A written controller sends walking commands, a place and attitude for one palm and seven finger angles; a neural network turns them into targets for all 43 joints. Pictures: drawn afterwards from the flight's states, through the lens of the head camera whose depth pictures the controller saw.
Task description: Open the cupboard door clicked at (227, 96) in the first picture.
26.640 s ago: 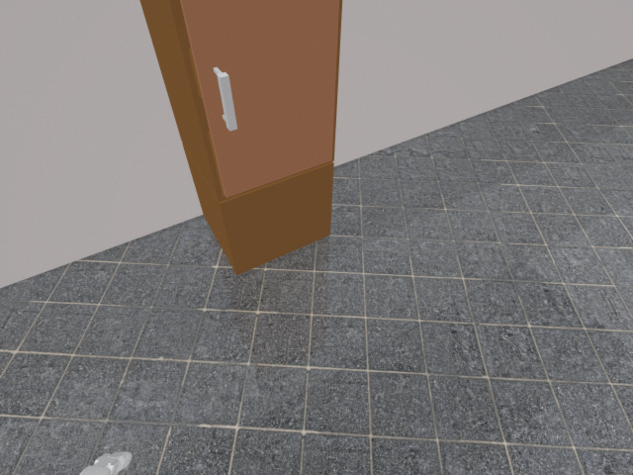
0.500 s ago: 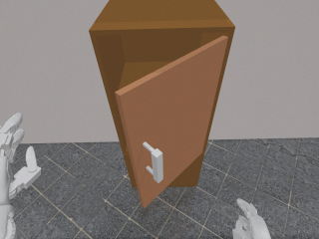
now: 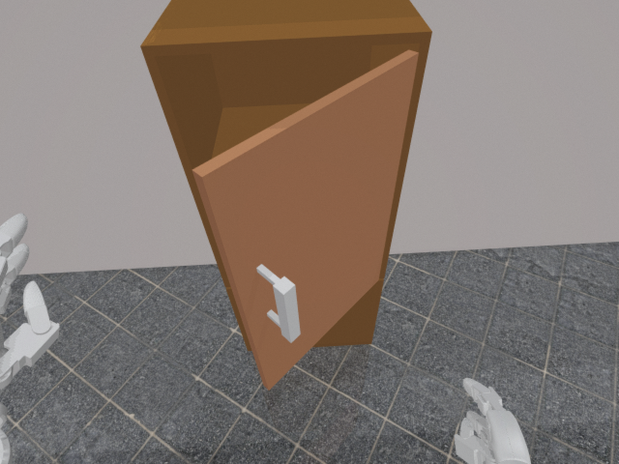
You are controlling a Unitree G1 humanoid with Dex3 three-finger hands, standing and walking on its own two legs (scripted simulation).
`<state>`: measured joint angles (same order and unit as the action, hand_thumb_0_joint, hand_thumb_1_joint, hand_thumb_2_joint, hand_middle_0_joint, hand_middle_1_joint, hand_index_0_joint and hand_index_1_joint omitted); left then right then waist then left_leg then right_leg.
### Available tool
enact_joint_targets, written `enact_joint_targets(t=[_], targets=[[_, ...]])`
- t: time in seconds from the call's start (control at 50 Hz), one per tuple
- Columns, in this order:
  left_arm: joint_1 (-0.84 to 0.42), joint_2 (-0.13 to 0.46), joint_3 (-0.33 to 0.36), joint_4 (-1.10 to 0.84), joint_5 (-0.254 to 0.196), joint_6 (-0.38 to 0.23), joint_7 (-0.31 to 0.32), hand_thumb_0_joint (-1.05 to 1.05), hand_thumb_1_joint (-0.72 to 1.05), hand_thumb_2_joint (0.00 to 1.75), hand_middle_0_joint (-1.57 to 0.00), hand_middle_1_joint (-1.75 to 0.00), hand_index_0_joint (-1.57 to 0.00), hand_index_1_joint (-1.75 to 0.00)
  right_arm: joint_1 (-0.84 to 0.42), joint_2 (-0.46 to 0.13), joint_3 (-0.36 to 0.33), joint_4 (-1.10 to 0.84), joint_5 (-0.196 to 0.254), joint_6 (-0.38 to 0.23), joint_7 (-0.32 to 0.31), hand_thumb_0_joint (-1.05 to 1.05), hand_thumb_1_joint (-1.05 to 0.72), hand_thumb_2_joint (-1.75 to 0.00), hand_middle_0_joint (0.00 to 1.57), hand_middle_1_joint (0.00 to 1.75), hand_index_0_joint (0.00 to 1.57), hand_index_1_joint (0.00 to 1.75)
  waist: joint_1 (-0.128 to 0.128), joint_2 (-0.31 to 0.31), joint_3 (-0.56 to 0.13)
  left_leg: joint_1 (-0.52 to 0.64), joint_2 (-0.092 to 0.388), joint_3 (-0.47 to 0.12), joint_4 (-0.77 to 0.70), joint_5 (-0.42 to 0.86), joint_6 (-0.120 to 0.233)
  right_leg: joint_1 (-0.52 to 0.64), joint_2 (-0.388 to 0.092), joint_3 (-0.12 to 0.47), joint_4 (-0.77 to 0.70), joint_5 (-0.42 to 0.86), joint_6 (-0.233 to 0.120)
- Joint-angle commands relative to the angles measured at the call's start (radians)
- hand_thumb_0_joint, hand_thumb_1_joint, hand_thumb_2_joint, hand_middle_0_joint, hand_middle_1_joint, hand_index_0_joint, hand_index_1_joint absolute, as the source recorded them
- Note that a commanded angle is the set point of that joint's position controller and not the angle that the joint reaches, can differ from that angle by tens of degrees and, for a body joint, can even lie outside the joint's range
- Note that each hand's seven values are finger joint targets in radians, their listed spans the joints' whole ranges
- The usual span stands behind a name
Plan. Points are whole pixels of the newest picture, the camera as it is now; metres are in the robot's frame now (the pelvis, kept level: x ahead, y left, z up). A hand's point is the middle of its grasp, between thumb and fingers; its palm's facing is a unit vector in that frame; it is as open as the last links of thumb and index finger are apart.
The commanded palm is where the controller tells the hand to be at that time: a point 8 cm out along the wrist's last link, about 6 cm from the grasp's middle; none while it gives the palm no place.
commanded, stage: step back with the hand held close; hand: left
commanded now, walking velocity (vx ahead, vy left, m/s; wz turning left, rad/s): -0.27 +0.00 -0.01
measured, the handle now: (278, 303) +0.35 +0.09 -0.02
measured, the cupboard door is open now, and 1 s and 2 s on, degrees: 44 44 44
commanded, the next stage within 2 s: stop stepping back and stand still in 0.84 s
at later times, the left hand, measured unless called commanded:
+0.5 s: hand out of the picture +0.11 +0.29 +0.15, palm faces +0.42 -0.75 -0.51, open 7.4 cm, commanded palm +0.05 +0.33 +0.17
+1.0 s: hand out of the picture -0.02 +0.30 +0.17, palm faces +0.50 -0.76 -0.41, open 7.4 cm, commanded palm -0.08 +0.32 +0.17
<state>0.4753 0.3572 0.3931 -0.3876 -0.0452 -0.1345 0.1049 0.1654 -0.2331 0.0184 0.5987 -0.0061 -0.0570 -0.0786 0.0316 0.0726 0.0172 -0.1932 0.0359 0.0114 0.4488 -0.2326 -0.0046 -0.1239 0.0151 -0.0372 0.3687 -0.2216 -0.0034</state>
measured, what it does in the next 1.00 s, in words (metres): walks backwards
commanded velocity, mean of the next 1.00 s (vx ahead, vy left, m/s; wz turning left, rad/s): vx -0.27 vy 0.00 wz -0.05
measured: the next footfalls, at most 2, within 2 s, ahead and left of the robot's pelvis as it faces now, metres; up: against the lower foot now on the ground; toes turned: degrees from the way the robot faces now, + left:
right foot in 1.14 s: -0.38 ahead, -0.09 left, +0.00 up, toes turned -2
left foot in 1.28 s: -0.16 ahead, +0.08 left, +0.00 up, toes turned +2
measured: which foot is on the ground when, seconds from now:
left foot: down 0.00-1.00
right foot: down 0.00-0.78, up 0.80-1.00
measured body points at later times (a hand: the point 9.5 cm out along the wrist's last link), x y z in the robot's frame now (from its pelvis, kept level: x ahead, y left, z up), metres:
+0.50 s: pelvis -0.09 +0.02 -0.02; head -0.07 +0.03 +0.43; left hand +0.08 +0.33 +0.17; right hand +0.09 -0.21 -0.08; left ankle +0.01 +0.12 -0.74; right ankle -0.02 -0.11 -0.74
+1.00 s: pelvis -0.21 +0.02 -0.01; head -0.18 +0.05 +0.43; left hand -0.05 +0.33 +0.19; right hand -0.01 -0.18 -0.08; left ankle -0.06 +0.12 -0.74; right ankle -0.32 -0.13 -0.66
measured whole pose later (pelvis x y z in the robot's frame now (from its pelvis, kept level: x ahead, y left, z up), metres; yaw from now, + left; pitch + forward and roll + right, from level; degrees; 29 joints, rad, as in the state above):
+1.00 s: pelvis -0.21 +0.02 -0.01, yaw +2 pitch +2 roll -4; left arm 0.50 0.41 0.46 -0.59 -0.05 -0.20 0.16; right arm 0.15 -0.14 0.00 0.62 -0.01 -0.15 -0.04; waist 0.03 0.00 0.02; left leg -0.50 0.09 0.08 0.46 0.00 0.05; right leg -0.33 0.07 0.00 1.06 -0.50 0.02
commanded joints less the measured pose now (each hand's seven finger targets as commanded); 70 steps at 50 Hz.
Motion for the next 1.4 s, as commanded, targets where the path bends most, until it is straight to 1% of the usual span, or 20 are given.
enact_joint_targets(t=[0.0,0.18,0.38,0.52,0.64,0.68,0.72,0.76,0.78,0.88,1.02,1.06,1.1,1.14,1.18,1.22,1.26,1.32,1.34,1.38], targets=[[0.041,0.193,0.100,-0.251,-0.004,-0.060,0.021,0.00,0.90,0.90,-0.20,-0.30,-0.20,-0.30,-0.093,-0.120,-0.062,-0.181,0.007,-0.015,-0.010,0.00,-0.90,-0.90,0.20,0.30,0.20,0.30,-0.020,-0.029,-0.180,0.094,0.011,0.016,-0.005,0.375,0.031,-0.006,-0.075,0.040,-0.005,0.445,0.012],[0.088,0.246,0.165,-0.297,-0.009,-0.071,0.049,0.00,0.90,0.90,-0.20,-0.30,-0.20,-0.30,-0.091,-0.112,-0.074,-0.212,0.016,0.017,-0.021,0.00,-0.90,-0.90,0.20,0.30,0.20,0.30,-0.021,-0.035,-0.178,-0.004,0.026,-0.003,-0.021,0.347,0.024,-0.006,-0.055,0.041,0.047,0.389,0.017],[0.070,0.222,0.166,-0.300,0.028,-0.117,0.059,0.00,0.90,0.90,-0.20,-0.30,-0.20,-0.30,-0.080,-0.142,-0.074,-0.226,0.016,-0.020,-0.016,0.00,-0.90,-0.90,0.20,0.30,0.20,0.30,-0.022,0.063,-0.057,-0.469,0.094,-0.108,-0.207,-0.351,0.090,0.151,0.012,0.042,0.174,0.039,0.034],[0.008,0.229,0.197,-0.341,0.060,-0.152,0.059,0.00,0.90,0.90,-0.20,-0.30,-0.20,-0.30,-0.058,-0.140,-0.083,-0.218,0.008,-0.075,-0.011,0.00,-0.90,-0.90,0.20,0.30,0.20,0.30,-0.021,0.106,-0.066,-0.655,0.134,-0.150,-0.185,-0.558,0.126,0.221,0.051,0.068,0.324,-0.008,0.030],[0.022,0.249,0.178,-0.371,0.017,-0.160,0.073,0.00,0.90,0.90,-0.20,-0.30,-0.20,-0.30,-0.004,-0.091,-0.087,-0.130,-0.006,-0.081,0.011,0.00,-0.90,-0.90,0.20,0.30,0.20,0.30,-0.052,-0.234,-0.089,-0.040,-0.065,0.021,0.456,-0.182,-0.011,-0.494,-0.256,0.416,-0.144,-0.193,-0.140],[-0.048,0.244,0.149,-0.359,0.023,-0.145,0.077,0.00,0.90,0.90,-0.20,-0.30,-0.20,-0.30,-0.010,-0.084,-0.078,-0.122,-0.004,-0.071,0.010,0.00,-0.90,-0.90,0.20,0.30,0.20,0.30,-0.065,-0.274,-0.072,-0.001,-0.045,0.014,0.377,-0.162,-0.002,-0.507,-0.231,0.319,-0.115,-0.137,-0.099],[-0.092,0.236,0.134,-0.333,0.012,-0.138,0.075,0.00,0.90,0.90,-0.20,-0.30,-0.20,-0.30,-0.036,-0.100,-0.070,-0.124,0.003,-0.072,-0.006,0.00,-0.90,-0.90,0.20,0.30,0.20,0.30,-0.066,-0.127,0.002,-0.058,-0.002,-0.049,0.039,-0.199,0.024,-0.475,-0.092,0.190,0.015,-0.199,-0.013],[-0.111,0.224,0.163,-0.335,0.031,-0.154,0.084,0.00,0.90,0.90,-0.20,-0.30,-0.20,-0.30,-0.079,-0.135,-0.072,-0.140,-0.001,-0.097,-0.027,0.00,-0.90,-0.90,0.20,0.30,0.20,0.30,-0.043,0.240,0.021,-0.462,0.296,-0.372,-0.299,-0.456,0.143,-0.175,0.073,0.056,0.506,-0.150,0.044],[-0.106,0.233,0.184,-0.308,0.040,-0.157,0.085,0.00,0.90,0.90,-0.20,-0.30,-0.20,-0.30,-0.061,-0.095,-0.077,-0.132,-0.011,-0.110,-0.023,0.00,-0.90,-0.90,0.20,0.30,0.20,0.30,-0.043,0.240,-0.046,-0.517,0.363,-0.410,-0.347,-0.463,0.189,-0.104,0.081,0.090,0.769,-0.202,0.038],[-0.007,0.212,0.167,-0.390,0.003,-0.143,0.072,0.00,0.90,0.90,-0.20,-0.30,-0.20,-0.30,-0.087,-0.099,-0.110,-0.126,0.000,-0.135,0.027,0.00,-0.90,-0.90,0.20,0.30,0.20,0.30,-0.019,0.061,-0.153,-0.223,0.290,-0.203,-0.230,-0.242,0.155,-0.257,0.060,0.068,0.865,-0.257,0.033],[0.026,0.240,0.163,-0.462,-0.027,-0.132,0.076,0.00,0.90,0.90,-0.20,-0.30,-0.20,-0.30,-0.045,-0.078,-0.066,-0.112,-0.005,-0.162,0.025,0.00,-0.90,-0.90,0.20,0.30,0.20,0.30,-0.024,0.234,-0.234,0.015,0.150,-0.065,-0.331,-0.303,-0.019,-0.069,0.112,-0.114,0.178,-0.403,-0.023],[0.084,0.271,0.197,-0.465,-0.032,-0.129,0.070,0.00,0.90,0.90,-0.20,-0.30,-0.20,-0.30,-0.037,-0.062,-0.058,-0.123,-0.003,-0.143,0.031,0.00,-0.90,-0.90,0.20,0.30,0.20,0.30,-0.021,0.180,-0.250,0.055,0.063,0.035,-0.192,-0.144,-0.076,-0.023,0.078,-0.096,-0.074,-0.280,-0.065],[0.119,0.356,0.277,-0.453,-0.037,-0.142,0.069,0.00,0.90,0.90,-0.20,-0.30,-0.20,-0.30,-0.047,-0.060,-0.051,-0.111,-0.007,-0.103,0.029,0.00,-0.90,-0.90,0.20,0.30,0.20,0.30,-0.023,-0.123,-0.186,0.082,0.006,0.055,0.249,0.025,-0.024,-0.274,-0.186,0.210,-0.206,-0.081,-0.136],[0.086,0.413,0.341,-0.466,-0.042,-0.152,0.090,0.00,0.90,0.90,-0.20,-0.30,-0.20,-0.30,-0.065,-0.057,-0.028,-0.122,-0.010,-0.092,0.034,0.00,-0.90,-0.90,0.20,0.30,0.20,0.30,-0.011,-0.168,-0.231,-0.183,0.004,0.041,0.404,-0.045,-0.010,-0.095,-0.319,0.250,-0.106,0.361,-0.166],[0.111,0.290,0.245,-0.325,-0.039,-0.118,0.071,0.00,0.90,0.90,-0.20,-0.30,-0.20,-0.30,-0.042,-0.076,-0.051,-0.132,0.025,-0.095,0.026,0.00,-0.90,-0.90,0.20,0.30,0.20,0.30,-0.032,-0.278,-0.172,-0.313,-0.011,0.036,0.354,0.033,0.001,0.078,-0.213,0.176,0.023,0.620,-0.089],[0.059,0.285,0.223,-0.261,-0.029,-0.113,0.073,0.00,0.90,0.90,-0.20,-0.30,-0.20,-0.30,-0.049,-0.083,-0.041,-0.106,0.022,-0.092,0.010,0.00,-0.90,-0.90,0.20,0.30,0.20,0.30,-0.048,-0.199,-0.101,-0.183,-0.036,0.098,0.210,0.045,0.029,0.012,-0.212,0.122,0.095,0.732,-0.071],[-0.024,0.243,0.152,-0.157,-0.024,-0.104,0.062,0.00,0.90,0.90,-0.20,-0.30,-0.20,-0.30,-0.013,-0.109,-0.047,-0.073,0.024,-0.097,-0.007,0.00,-0.90,-0.90,0.20,0.30,0.20,0.30,-0.087,-0.079,-0.090,0.072,-0.036,0.062,0.090,0.184,0.076,-0.164,-0.145,0.055,0.283,0.606,0.000],[-0.131,0.236,0.116,-0.116,-0.005,-0.107,0.065,0.00,0.90,0.90,-0.20,-0.30,-0.20,-0.30,0.011,-0.130,-0.058,-0.075,0.012,-0.108,-0.005,0.00,-0.90,-0.90,0.20,0.30,0.20,0.30,-0.070,0.125,-0.078,0.136,0.307,-0.482,-0.112,0.124,0.297,-0.461,0.006,0.062,0.698,-0.324,0.060],[-0.138,0.273,0.124,-0.158,0.006,-0.112,0.063,0.00,0.90,0.90,-0.20,-0.30,-0.20,-0.30,-0.019,-0.119,-0.052,-0.072,0.000,-0.120,-0.005,0.00,-0.90,-0.90,0.20,0.30,0.20,0.30,-0.058,0.097,-0.041,-0.010,0.310,-0.519,-0.200,-0.107,0.288,-0.408,-0.027,0.098,0.738,-0.369,0.019],[-0.069,0.241,0.120,-0.173,0.014,-0.101,0.062,0.00,0.90,0.90,-0.20,-0.30,-0.20,-0.30,-0.062,-0.118,-0.064,-0.085,0.002,-0.120,-0.001,0.00,-0.90,-0.90,0.20,0.30,0.20,0.30,-0.025,0.025,0.014,-0.372,0.215,-0.271,-0.300,-0.412,0.171,-0.094,-0.022,0.008,0.583,-0.335,-0.018]])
